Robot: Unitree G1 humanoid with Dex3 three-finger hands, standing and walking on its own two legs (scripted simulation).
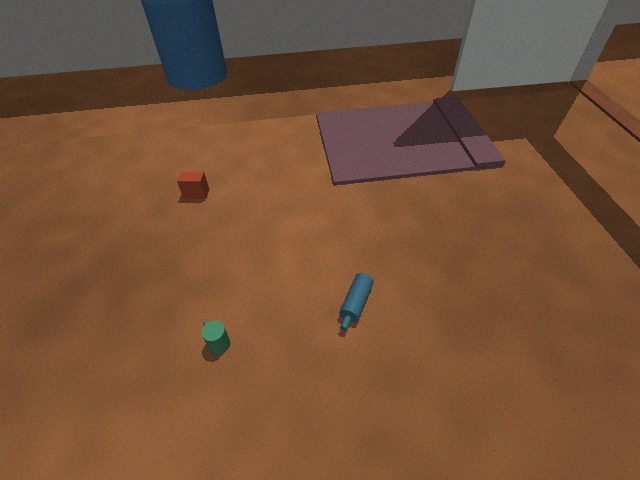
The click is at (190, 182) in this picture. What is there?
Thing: carton on end
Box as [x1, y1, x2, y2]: [177, 172, 208, 198]
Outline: 180,172 177,182 183,198 205,198 208,191 208,186 204,173
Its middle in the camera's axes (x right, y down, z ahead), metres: -0.60 -0.26 +1.83
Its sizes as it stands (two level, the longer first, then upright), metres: 0.111 0.070 0.111
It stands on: the floor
